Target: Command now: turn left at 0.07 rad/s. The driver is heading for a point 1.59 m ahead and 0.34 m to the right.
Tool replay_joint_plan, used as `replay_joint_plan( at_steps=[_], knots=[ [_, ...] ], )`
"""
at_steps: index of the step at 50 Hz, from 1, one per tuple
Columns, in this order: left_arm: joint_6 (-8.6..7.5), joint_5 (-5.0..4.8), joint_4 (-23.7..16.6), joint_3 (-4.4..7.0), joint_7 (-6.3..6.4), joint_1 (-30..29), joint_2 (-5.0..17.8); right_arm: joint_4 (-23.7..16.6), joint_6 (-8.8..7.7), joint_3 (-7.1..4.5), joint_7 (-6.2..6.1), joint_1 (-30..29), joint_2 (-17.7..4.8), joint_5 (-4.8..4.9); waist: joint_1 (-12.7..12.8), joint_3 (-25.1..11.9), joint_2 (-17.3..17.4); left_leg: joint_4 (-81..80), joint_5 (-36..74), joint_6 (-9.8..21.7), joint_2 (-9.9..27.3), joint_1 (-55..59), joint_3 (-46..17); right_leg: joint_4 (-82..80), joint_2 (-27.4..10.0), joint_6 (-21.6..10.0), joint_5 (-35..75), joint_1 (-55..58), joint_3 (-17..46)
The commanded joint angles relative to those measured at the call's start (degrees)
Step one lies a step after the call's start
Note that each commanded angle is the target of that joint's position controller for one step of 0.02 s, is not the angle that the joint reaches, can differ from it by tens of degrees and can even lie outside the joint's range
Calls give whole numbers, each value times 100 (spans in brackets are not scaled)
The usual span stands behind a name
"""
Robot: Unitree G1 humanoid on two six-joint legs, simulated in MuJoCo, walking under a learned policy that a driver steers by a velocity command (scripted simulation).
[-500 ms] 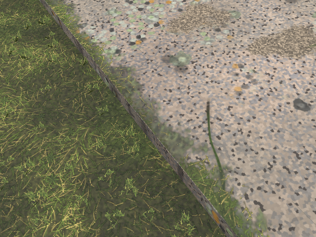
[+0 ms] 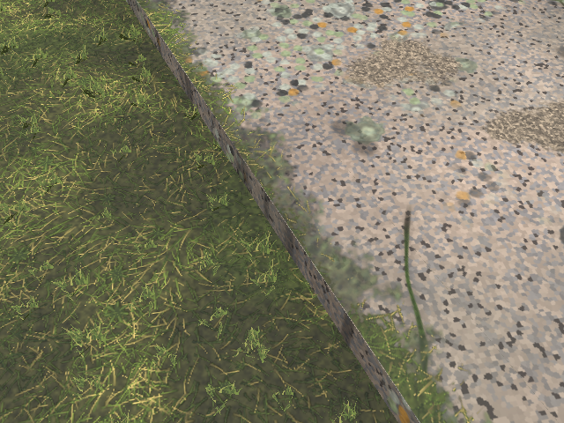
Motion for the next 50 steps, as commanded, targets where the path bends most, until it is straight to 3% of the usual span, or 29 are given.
replay_joint_plan(
  at_steps=[1,2,3,4,5,9,17,26,28,30,33,34,36,37,38,39,40,41,42,43,45,47,50],
  knots=[
    [-108,124,-179,61,-25,198,572,-87,-87,-166,6,42,-704,23,39,-547,577,-565,863,472,1042,-15,-1001,-1352,-136,-247,1772,996,215],
    [-106,105,-180,136,-4,147,988,-71,-122,-174,43,240,-717,-71,-250,-484,-9,-430,350,225,686,-104,-692,-1148,-431,-463,2274,982,436],
    [-117,37,-100,132,-27,-34,900,-35,-110,-167,31,231,-655,-100,-329,-439,-428,-457,99,20,411,249,-374,-1157,-399,-702,1365,411,449],
    [-150,43,-134,72,-53,-162,648,1,-86,-180,6,-5,-759,-100,-182,-288,-334,-342,166,-73,383,435,-337,-1295,-306,-694,861,145,439],
    [-186,88,-92,37,-51,-176,560,25,-61,-209,-28,-77,-811,-55,-139,-271,-222,-282,298,-47,412,469,-347,-1378,-255,-603,734,81,397],
    [-289,65,121,-11,-26,-30,522,214,6,-220,-79,-2,-764,-32,-86,-261,-102,-321,840,0,465,461,-394,-1289,-117,-443,1081,296,249],
    [-225,54,356,-63,35,-63,485,717,-25,-235,-104,155,-767,1,-40,-216,188,-387,1011,-97,455,417,-325,-1280,-25,-497,1119,468,189],
    [-200,50,582,-100,37,-71,429,1200,-47,-210,-159,279,-814,21,-59,-196,195,-406,1074,-129,464,464,-276,-1308,57,-508,1177,463,130],
    [-168,2,670,-76,60,58,465,1331,-32,-212,-178,389,-791,67,-58,-253,86,-227,-425,-69,237,358,-44,-1328,168,-626,-298,403,81],
    [-161,-49,624,-34,89,96,566,1311,-77,-210,-184,329,-766,104,-21,222,-134,46,-1982,38,129,-378,17,-1543,-50,-914,-2090,51,510],
    [-322,-118,707,84,84,551,896,1205,-346,-161,-96,141,-521,169,72,551,-846,1119,-1302,50,138,-1152,306,-2357,-1170,-1588,-2935,252,2112],
    [-366,-127,704,112,85,564,936,1187,-420,-162,-54,102,-523,190,54,635,-893,1324,-1151,109,295,-1146,188,-2503,-1425,-1756,-2792,124,2458],
    [-417,-160,542,98,53,158,828,1313,-522,-170,22,424,-504,235,-258,609,-756,612,-1122,291,374,-520,217,-2308,-1274,-1603,-2119,-160,2061],
    [-406,-172,419,75,28,-142,743,1531,-543,-209,32,868,-540,241,-505,495,-610,-68,-786,347,264,393,287,-2006,-905,-1362,-1650,-586,1511],
    [-426,-135,305,25,7,-331,550,1761,-536,-283,21,1362,-707,210,-666,314,-218,-346,-432,356,406,1219,-82,-1249,-476,-1100,-896,-1046,910],
    [-498,-89,107,-80,-13,-511,152,1940,-553,-419,14,2013,-1173,188,-806,88,1188,-1138,-1214,763,1317,1960,-1797,549,313,-658,-358,-1882,-159],
    [-612,-96,-89,-53,7,-609,274,1974,-620,-469,97,2405,-1484,162,-911,-23,1896,-1680,-984,1403,2299,2448,-3595,2015,579,-541,-1258,-2782,-83],
    [-683,-201,-36,9,-34,-443,472,1903,-704,-324,110,2076,-1049,103,-631,127,1118,-1561,-656,1477,2419,2473,-3485,2910,248,-650,-1262,-3264,357],
    [-730,-271,56,2,-99,-239,432,1799,-761,-255,122,1843,-805,96,-473,184,857,-1503,-258,1308,2205,2494,-2881,3188,43,-787,-789,-3443,432],
    [-764,-253,78,10,-130,-228,391,1754,-772,-245,141,1690,-821,107,-385,203,656,-1555,34,1150,2080,2499,-2423,3173,-142,-856,-343,-3607,334],
    [-769,-148,12,47,-201,-454,363,1752,-695,-136,144,1661,-587,81,-356,228,591,-1668,1310,906,1804,2281,-1581,2790,-368,-820,240,-3438,174],
    [-723,-92,-46,-3,-271,-548,135,1756,-606,-115,79,1752,-584,72,-355,166,666,-1789,1946,893,1553,1981,-998,2285,-311,-638,614,-3100,-93],
    [-673,-77,-379,-140,-290,-1303,-136,1695,-543,-134,-47,1689,-819,61,-465,406,579,-2075,1871,866,1265,1086,-443,801,-73,-411,1349,-2347,-402]
  ],
)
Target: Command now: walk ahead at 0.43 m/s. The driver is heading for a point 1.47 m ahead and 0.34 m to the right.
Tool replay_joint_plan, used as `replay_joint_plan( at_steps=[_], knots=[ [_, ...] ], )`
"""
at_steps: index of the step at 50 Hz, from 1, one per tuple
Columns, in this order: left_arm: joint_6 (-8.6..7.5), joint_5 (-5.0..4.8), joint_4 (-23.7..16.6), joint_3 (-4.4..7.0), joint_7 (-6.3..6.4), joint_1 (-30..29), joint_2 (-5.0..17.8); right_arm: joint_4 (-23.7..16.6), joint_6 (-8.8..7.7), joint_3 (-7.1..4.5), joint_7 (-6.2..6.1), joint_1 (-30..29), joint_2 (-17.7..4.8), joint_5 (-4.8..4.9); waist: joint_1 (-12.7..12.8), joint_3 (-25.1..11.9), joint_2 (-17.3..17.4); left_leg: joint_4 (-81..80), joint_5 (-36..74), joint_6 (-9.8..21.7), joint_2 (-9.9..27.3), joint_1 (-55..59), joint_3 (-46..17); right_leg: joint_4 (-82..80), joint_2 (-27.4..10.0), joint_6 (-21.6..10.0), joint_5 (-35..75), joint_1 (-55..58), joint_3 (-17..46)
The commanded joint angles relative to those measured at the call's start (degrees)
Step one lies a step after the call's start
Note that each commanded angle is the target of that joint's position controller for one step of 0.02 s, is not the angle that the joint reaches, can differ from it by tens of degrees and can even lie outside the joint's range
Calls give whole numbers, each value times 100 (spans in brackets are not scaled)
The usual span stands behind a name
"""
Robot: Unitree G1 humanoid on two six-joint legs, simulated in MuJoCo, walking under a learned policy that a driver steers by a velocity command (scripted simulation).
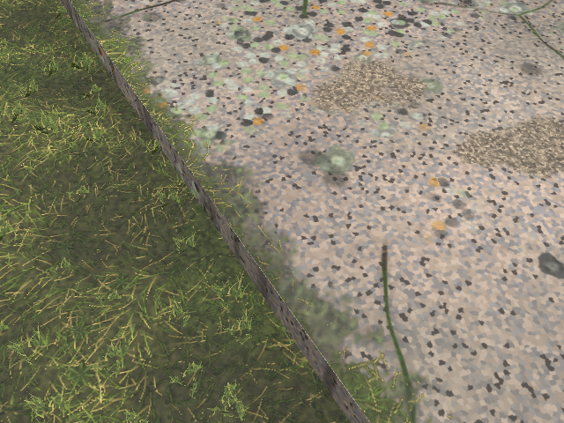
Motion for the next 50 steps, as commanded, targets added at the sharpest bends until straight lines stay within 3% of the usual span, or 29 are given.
replay_joint_plan(
  at_steps=[1,4,5,7,8,9,10,11,12,13,14,15,17,19,21,23,25,26,27,28,29,30,32,39,50],
  knots=[
    [-47,9,-682,-105,-43,-1168,-26,-275,-20,-168,-119,-16,-1050,-8,-94,620,628,-751,2010,796,1154,-607,-601,-1346,186,159,774,-97,-273],
    [-29,-11,-851,-80,-58,-1367,165,-155,-18,-214,-137,143,-1119,50,-15,726,734,-642,2730,688,1324,-442,-502,-2044,344,13,1124,328,-205],
    [-33,10,-796,-47,-65,-1093,243,-133,9,-227,-149,136,-1134,40,132,523,805,-356,3496,608,1402,-234,-440,-2080,423,-73,1209,654,-157],
    [-38,56,-495,136,-52,-71,588,-206,87,-251,-179,-170,-1158,18,694,-174,985,702,5203,335,1321,12,-293,-2074,688,-304,1264,1784,-138],
    [-23,83,-238,235,-28,649,721,-265,127,-234,-175,-305,-1117,16,1050,-570,890,1580,5286,157,1098,-155,-183,-2298,742,-430,1621,2658,-173],
    [-5,122,-130,311,35,1044,977,-352,115,-202,-151,-271,-1058,-36,1176,-923,549,2633,4009,-69,811,-894,-133,-2267,204,-598,2887,3734,253],
    [37,293,-60,321,74,1401,1327,-336,76,-27,-104,489,-414,-186,773,-1733,-986,4990,-456,-403,-48,-2506,-46,-1948,-1381,-1510,4975,5439,2095],
    [58,269,17,221,15,1525,1036,-81,15,-7,-72,954,-269,24,724,-2623,-1166,6324,-2332,-507,-448,-2707,-1024,-2639,-1943,-2143,5053,5462,3455],
    [61,112,-98,207,-29,885,917,-124,4,-118,-44,685,-687,146,590,-1830,-613,6618,-2100,-489,-101,-2907,-1108,-2964,-1722,-1981,3830,4411,2854],
    [56,63,-237,131,-24,253,634,-284,37,-151,-84,117,-798,169,460,-983,-240,6424,-1748,-464,209,-3133,-765,-3195,-1426,-1693,3031,3531,2190],
    [30,104,-278,35,-32,-100,380,-328,112,-181,-157,-202,-791,107,334,-543,114,6049,-1416,-486,446,-2976,-665,-3452,-1196,-1500,2805,2667,1736],
    [10,169,-261,-4,-27,-301,260,-353,217,-219,-225,-222,-775,49,165,-401,35,5602,-1171,-478,645,-2546,-680,-3607,-1001,-1355,2568,2048,1377],
    [8,302,-136,-26,-21,-361,230,-362,360,-199,-281,-129,-538,-11,-7,-347,-247,4699,-953,-488,701,-1861,-590,-3807,-751,-1276,2367,1391,992],
    [14,344,-52,-9,51,-335,346,-453,413,-166,-337,-317,-433,-36,-20,-427,-419,3628,-915,-526,697,-1626,-496,-3823,-662,-1307,2387,1340,799],
    [74,294,0,34,123,-240,517,-505,480,-174,-334,-572,-517,-39,83,-654,-420,2936,-305,-531,666,-1355,-427,-3898,-673,-1265,1483,1463,863],
    [165,218,15,35,162,-287,574,-481,561,-213,-300,-681,-598,-29,63,-563,-373,2406,310,-485,594,-1031,-321,-4059,-615,-1110,-208,1262,933],
    [223,180,69,-37,153,-274,393,-474,586,-224,-265,-817,-581,-120,10,-226,-253,1783,632,-370,534,-703,-247,-4082,-420,-766,-1614,927,952],
    [233,183,169,-84,136,-75,274,-532,579,-222,-264,-939,-621,-171,28,-22,-134,1348,828,-295,677,-681,-416,-4033,-280,-515,-2015,874,929],
    [240,218,234,-100,126,108,246,-589,555,-228,-276,-1001,-766,-173,139,127,56,1040,1009,-205,924,-720,-655,-3811,-90,-295,-2006,886,832],
    [272,186,248,-38,146,441,351,-503,532,-327,-272,-1131,-1166,-68,492,276,679,1116,260,-95,798,-1273,-585,-3796,260,-156,-1627,1177,495],
    [303,208,268,-34,188,312,419,-469,482,-301,-236,-1160,-906,-44,342,291,644,966,-142,-153,659,-1667,-503,-3547,309,-82,-1252,1677,376],
    [326,192,261,-34,216,294,386,-420,428,-249,-220,-1177,-711,-81,362,224,660,867,-28,-233,653,-1739,-495,-3411,309,-101,-976,1899,344],
    [357,202,331,-53,259,401,293,-393,334,-236,-189,-1320,-656,-73,422,67,731,890,680,-312,643,-1603,-486,-3180,353,-140,-363,2138,239],
    [405,154,471,-33,242,373,278,-186,297,-235,-203,-1154,-709,-15,349,-221,349,1113,1664,-232,587,-1264,-405,-2897,311,-133,902,2500,192],
    [485,127,699,7,298,400,305,-17,387,-224,-226,-1113,-629,-17,343,-127,199,1080,1745,-206,497,-1168,-309,-2831,274,-82,1186,2605,205]
  ],
)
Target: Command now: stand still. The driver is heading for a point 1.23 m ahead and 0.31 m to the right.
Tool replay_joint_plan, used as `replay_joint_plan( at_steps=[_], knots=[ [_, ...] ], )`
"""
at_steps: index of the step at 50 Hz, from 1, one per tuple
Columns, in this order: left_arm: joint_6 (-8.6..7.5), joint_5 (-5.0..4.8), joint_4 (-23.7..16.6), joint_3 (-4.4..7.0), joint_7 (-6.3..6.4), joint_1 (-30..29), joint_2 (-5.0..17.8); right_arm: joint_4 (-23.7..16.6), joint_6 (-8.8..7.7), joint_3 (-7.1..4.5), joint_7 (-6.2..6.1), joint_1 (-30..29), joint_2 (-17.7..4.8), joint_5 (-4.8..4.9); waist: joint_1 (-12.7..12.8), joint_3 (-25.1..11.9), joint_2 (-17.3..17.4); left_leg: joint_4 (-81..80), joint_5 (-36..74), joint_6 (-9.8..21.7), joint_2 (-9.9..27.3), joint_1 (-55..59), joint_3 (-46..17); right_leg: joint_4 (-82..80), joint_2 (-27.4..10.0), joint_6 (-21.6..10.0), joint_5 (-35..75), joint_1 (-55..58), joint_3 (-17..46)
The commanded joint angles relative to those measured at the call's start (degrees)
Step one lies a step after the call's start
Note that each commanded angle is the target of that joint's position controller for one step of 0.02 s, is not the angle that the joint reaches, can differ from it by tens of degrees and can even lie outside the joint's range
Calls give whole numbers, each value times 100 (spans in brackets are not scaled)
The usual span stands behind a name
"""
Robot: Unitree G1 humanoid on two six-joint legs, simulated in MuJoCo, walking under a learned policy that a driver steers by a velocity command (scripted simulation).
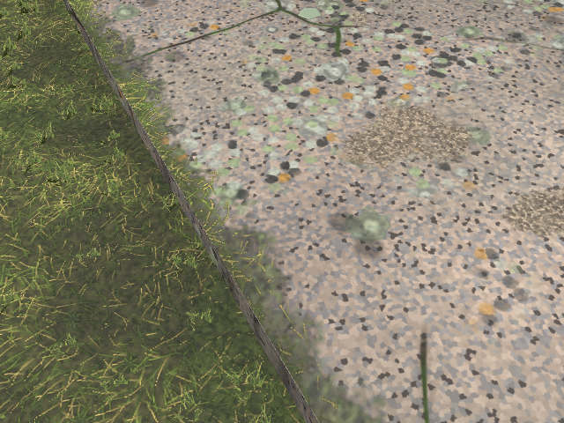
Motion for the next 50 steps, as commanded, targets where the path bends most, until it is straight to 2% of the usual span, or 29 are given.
replay_joint_plan(
  at_steps=[1,4,7,9,11,12,15,17,18,19,20,21,22,25,26,29,32,34,35,38,40,41,42,43,44,45,46,48,50],
  knots=[
    [-25,-4,-96,103,29,126,589,-105,-11,-112,-27,221,-632,-3,8,-262,-10,-320,1741,131,196,-20,-146,-273,-251,-94,1563,237,225],
    [-2,-11,39,92,42,245,499,22,28,-98,-41,370,-522,12,1,-263,-3,-379,575,156,55,-47,-13,-324,-120,-98,357,206,118],
    [3,-93,38,170,75,331,652,-52,13,-133,-70,303,-544,89,44,352,-126,-97,-1658,378,-93,-857,51,-346,-192,-361,-2183,-315,384],
    [-122,-143,75,218,72,710,783,-198,-136,-103,-55,133,-413,112,193,648,-424,440,-1712,438,-102,-1583,75,-709,-751,-716,-2884,-197,1248],
    [-264,-145,181,319,40,1197,1075,-365,-319,-71,19,-62,-227,145,291,650,-1014,1537,-1074,452,-139,-2143,286,-1390,-1752,-1324,-3207,144,2822],
    [-337,-115,154,339,36,1182,1091,-435,-383,-79,65,-172,-259,157,280,691,-993,1934,-1082,519,-4,-2246,129,-1502,-2046,-1504,-2947,36,3256],
    [-446,-156,-51,346,-1,852,967,-469,-485,-109,156,-74,-333,193,57,493,-798,1695,-1388,688,259,-2137,7,-1322,-1973,-1230,-1923,96,2671],
    [-359,-233,-228,347,-31,323,940,-139,-502,-168,155,663,-291,204,-418,289,-719,225,-108,671,-81,-148,499,-948,-1278,-758,-1138,-963,1429],
    [-332,-210,-286,330,-40,265,851,101,-464,-243,147,1185,-368,149,-590,117,-525,154,378,569,-264,810,517,-401,-905,-573,-452,-1483,902],
    [-352,-152,-363,240,-53,177,533,219,-443,-371,119,1883,-720,102,-833,-173,504,-439,25,803,503,1566,-713,1271,-363,-207,178,-2065,117],
    [-454,-108,-571,148,-12,198,172,288,-461,-497,155,2556,-1392,126,-914,-483,2058,-1461,-213,1635,1868,2241,-3214,3121,306,121,-1258,-3165,-307],
    [-531,-225,-603,210,-20,85,396,245,-538,-332,177,2340,-952,22,-747,-265,1358,-1530,-665,1883,2105,2009,-3800,4333,62,34,-1748,-3668,361],
    [-607,-316,-622,213,-73,61,424,101,-608,-238,180,1874,-658,31,-536,133,851,-1447,-560,1720,1984,1868,-3244,4825,-225,-130,-1289,-4129,519],
    [-660,-173,-526,305,-126,84,494,-106,-593,-63,248,1315,-330,-8,-209,247,284,-1576,1347,1194,1336,1467,-1587,4433,-629,-299,-101,-3861,332],
    [-622,-176,-506,290,-164,180,354,-75,-549,-51,237,1414,-370,-24,-152,196,529,-1595,1820,1198,1309,1282,-1310,4238,-666,-254,-39,-3594,268],
    [-499,-158,-609,228,-228,-120,97,-11,-443,-24,137,1731,-410,-47,-144,282,370,-1762,2293,1249,1141,1107,-792,3879,-604,-48,160,-3585,-16],
    [-435,-138,-909,98,-266,-689,-94,36,-316,7,64,1890,-460,-38,-112,543,345,-1806,2427,1304,1410,1262,-764,4131,-742,-30,70,-4431,21],
    [-496,-133,-1115,37,-321,-1164,-163,236,-211,81,26,2519,-169,29,-331,578,235,-1477,2829,1202,1427,2452,-806,4487,-686,-77,-305,-5378,-115],
    [-521,-137,-1288,-50,-394,-1408,-341,245,-160,110,8,2650,-142,-16,-330,511,343,-1295,3051,1163,1467,2681,-785,4181,-684,-152,-511,-5411,-129],
    [-614,-162,-1554,-51,-467,-1375,-200,-30,-114,145,-40,2071,-327,-126,218,53,560,-659,5692,932,1286,2053,-277,1896,-201,-419,-685,-3026,-170],
    [-555,-226,-1339,197,-371,-199,384,-78,-93,-63,-37,1775,-1015,-7,814,-684,1257,516,6956,975,1413,2288,-522,44,-79,-665,49,-1188,209],
    [-491,-258,-1050,317,-311,742,670,-218,-123,-121,-2,1255,-1089,70,1245,-1052,1224,1470,6577,889,1198,1654,-361,-773,-157,-767,1006,294,245],
    [-378,-219,-721,425,-231,1603,1182,-488,-255,-39,95,1080,-684,-130,1155,-1776,-51,3022,2358,780,674,-265,-313,-101,-1033,-564,2831,2766,1057],
    [-318,-41,-527,370,-190,1711,1265,-496,-512,61,202,1382,62,-302,611,-1642,-1726,4603,-1636,640,-319,-2155,-895,888,-1625,-381,7251,3668,2129],
    [-311,120,-367,349,-216,2155,932,-254,-699,15,266,2106,121,63,638,-2091,-1441,5311,-1580,522,-624,-2699,-1634,307,-2189,-1289,7143,3657,3007],
    [-374,114,-353,334,-244,1759,681,-346,-688,-41,255,1902,2,280,433,-1137,-961,5936,-1391,293,-417,-3341,-1040,-285,-2205,-1859,5156,2949,3050],
    [-416,-17,-417,212,-304,1145,222,-584,-629,-99,243,1205,-189,292,251,-255,-282,6453,-1015,200,-83,-3816,-527,-618,-1945,-1860,3942,2048,2615],
    [-494,-50,-442,57,-383,750,-141,-816,-475,-134,176,906,-155,202,-73,156,44,6922,-453,164,247,-3812,-169,-888,-1485,-1428,3259,720,1933],
    [-460,-2,-229,-12,-336,1144,-220,-1076,-436,-74,198,717,88,191,-138,291,-258,7233,-325,187,343,-4178,14,-958,-1095,-1123,3066,214,1495]
  ],
)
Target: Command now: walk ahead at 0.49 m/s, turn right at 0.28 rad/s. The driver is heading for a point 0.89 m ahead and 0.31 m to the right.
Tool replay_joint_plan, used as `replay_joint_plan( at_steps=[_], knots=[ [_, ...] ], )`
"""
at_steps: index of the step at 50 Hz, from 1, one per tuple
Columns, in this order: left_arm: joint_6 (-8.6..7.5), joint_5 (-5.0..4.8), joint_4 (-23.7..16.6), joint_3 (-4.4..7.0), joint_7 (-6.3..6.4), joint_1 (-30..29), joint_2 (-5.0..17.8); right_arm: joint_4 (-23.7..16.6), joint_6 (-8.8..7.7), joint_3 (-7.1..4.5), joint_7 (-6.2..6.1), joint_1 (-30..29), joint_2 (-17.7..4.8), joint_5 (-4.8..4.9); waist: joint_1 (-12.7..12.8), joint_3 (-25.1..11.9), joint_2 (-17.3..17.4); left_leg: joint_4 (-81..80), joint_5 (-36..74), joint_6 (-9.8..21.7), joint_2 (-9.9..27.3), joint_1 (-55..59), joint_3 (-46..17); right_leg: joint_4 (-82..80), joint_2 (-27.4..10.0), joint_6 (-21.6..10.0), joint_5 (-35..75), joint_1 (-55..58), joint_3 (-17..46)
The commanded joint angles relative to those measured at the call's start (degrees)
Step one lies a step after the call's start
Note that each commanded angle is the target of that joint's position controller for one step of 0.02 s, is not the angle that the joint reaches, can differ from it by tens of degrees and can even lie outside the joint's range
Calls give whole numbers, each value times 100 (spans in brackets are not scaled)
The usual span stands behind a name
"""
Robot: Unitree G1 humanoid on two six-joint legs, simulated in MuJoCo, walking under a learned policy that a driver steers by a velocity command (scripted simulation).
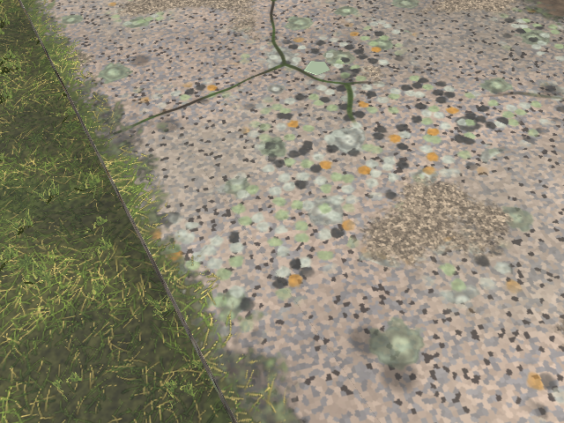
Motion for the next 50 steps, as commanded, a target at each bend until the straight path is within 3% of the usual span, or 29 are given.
replay_joint_plan(
  at_steps=[1,6,9,10,12,13,15,16,17,18,19,21,23,24,25,27,29,31,32,33,34,35,36,37,38,40,42,46,50],
  knots=[
    [-45,39,-40,-91,52,287,119,-605,1,76,18,34,189,-4,-238,772,-462,587,282,-69,364,-1797,329,-1170,-1419,-473,3287,-292,1466],
    [-37,80,-315,-7,411,741,653,-1583,-117,162,4,-1694,-24,-313,126,540,-273,-2817,1980,-444,173,-882,697,-1545,-1064,-346,4289,-800,1388],
    [53,-3,-385,51,605,1102,813,-1812,-27,141,-36,-2115,-71,-28,154,265,-908,-4461,1992,-472,-234,-565,580,-1535,-1373,-295,5327,762,1696],
    [92,-16,-447,62,643,998,805,-1750,15,95,-11,-1813,-209,13,-47,78,-951,-4867,2004,-387,-359,-172,539,-1281,-1391,-198,5918,1151,1596],
    [208,-22,-319,74,565,1778,636,-1938,-40,-12,56,-2335,-374,0,235,-128,-647,-5313,1031,-299,-1019,509,1341,-340,-1023,70,8460,1754,1646],
    [219,-51,-318,97,523,1836,733,-1926,-77,-69,59,-2212,-361,46,116,-220,-969,-5890,1128,-281,-1048,1247,1121,222,-1077,158,8784,1680,1993],
    [80,-53,-927,122,376,257,849,-1290,-62,-348,0,82,-925,94,-1129,-921,-1138,-7623,3437,128,-21,4357,-59,2318,-630,351,6536,30,2083],
    [-16,163,-1182,-17,287,32,217,-967,64,-351,-72,877,-1188,39,-1070,-1520,100,-6421,5785,338,1357,6643,-651,4256,50,367,-185,-2222,1517],
    [-193,26,-1246,-104,306,530,-191,-878,172,-178,-100,1224,-922,-456,-855,-1885,1212,-5223,9504,1112,2787,7104,-1808,6913,258,368,-2452,-3882,1603],
    [-265,-313,-1442,49,341,465,373,-848,202,-209,-139,1309,-848,-591,-991,-2185,1467,-5934,8251,1825,3138,6642,-2075,8489,30,610,-1890,-4407,1445],
    [-110,-481,-1738,69,433,-78,398,-754,206,-191,-145,1045,-566,-499,-931,-1424,1577,-6408,6019,1743,2845,6433,-1823,9495,-297,680,-2087,-5546,899],
    [211,-375,-2444,-166,490,-921,-199,-379,139,35,-184,754,-19,-327,-496,-344,861,-7380,2619,1161,2555,5132,-1726,10800,-700,491,-2231,-6387,949],
    [358,-293,-3059,-463,269,-1273,-771,-21,117,193,-208,541,240,-133,70,620,366,-7872,1113,655,2458,3612,-1159,10900,-985,131,-2304,-6852,1529],
    [350,-250,-3367,-574,126,-1281,-774,-112,138,268,-172,-51,261,-93,518,945,175,-8334,519,366,2164,2352,-424,9526,-1155,59,-1969,-6418,1299],
    [330,-180,-3473,-561,50,-1048,-486,-403,133,204,-142,-895,-190,-161,907,1071,9,-8799,491,266,1671,976,377,7785,-1255,160,-1348,-5302,887],
    [325,68,-3297,-381,99,-559,-20,-694,-38,32,-108,-1431,-996,-340,1116,603,-72,-8989,1541,498,882,-959,1626,6144,-936,592,326,-2108,-2],
    [236,45,-3278,-274,221,-802,93,-544,-114,-191,-57,-714,-1677,-172,814,-33,255,-8605,4523,690,1028,332,1517,5159,-685,481,-147,-1408,-404],
    [261,-11,-3312,-128,213,-805,358,-460,60,-278,-117,-72,-1917,-56,748,-655,804,-7200,8253,727,1475,2933,1351,3961,-301,122,-1035,-2109,-707],
    [269,-92,-3239,15,137,-338,653,-558,155,-240,-138,-19,-1758,-44,971,-1076,855,-6115,8991,681,1593,3548,1316,2944,-56,-111,-657,-1577,-645],
    [315,-157,-3172,226,105,-5,1125,-675,156,-183,-161,337,-1532,-48,1008,-1451,628,-4728,8128,551,1514,3148,1131,2163,82,-362,-259,-466,193],
    [318,-109,-3126,479,137,106,2216,-1248,53,43,-74,477,-584,-306,494,-1691,-2260,-2139,1738,12,263,494,808,473,-1444,-1415,-310,1006,4011],
    [273,45,-3045,413,158,436,2021,-1240,-208,-63,159,124,-927,-316,772,-2308,-2147,80,83,66,-519,-765,-623,-1215,-2210,-1910,-1413,1458,6603],
    [133,-7,-2841,225,66,458,1529,-1318,-330,-183,281,-92,-1097,-84,588,-1369,-1420,709,176,220,-331,-1641,-799,-1294,-2305,-1512,-1795,1059,6201],
    [57,-86,-2585,173,-31,524,1257,-1517,-338,-90,222,-577,-861,-42,507,-235,-831,817,135,319,-198,-1971,-465,-1019,-2074,-1252,-1730,160,5350],
    [15,-52,-2421,105,-96,225,1040,-1601,-316,18,138,-656,-600,-128,184,334,-340,889,253,334,-43,-1980,-250,-695,-1790,-961,-984,-714,4431],
    [17,5,-2341,20,-121,-357,696,-1760,-154,136,59,-262,-399,-181,-414,311,-585,599,517,329,172,-1283,-112,-588,-1170,-647,-95,-1662,2912],
    [-5,-107,-2360,59,-34,-505,737,-1873,-51,139,-3,-279,-522,-250,-532,269,-272,-694,756,156,283,-1049,21,-948,-912,-700,436,-1674,2388],
    [-75,-64,-2131,102,223,114,840,-2087,-117,150,-36,-1102,-575,-360,-137,-104,-246,-3176,1925,-156,242,-733,295,-1275,-890,-668,2171,-732,1771],
    [-20,-105,-1863,135,313,845,1000,-2217,-159,242,112,-2056,-331,-102,454,-2,-605,-5366,2627,-293,-36,-320,396,-1420,-1108,-593,1829,97,1731]
  ],
)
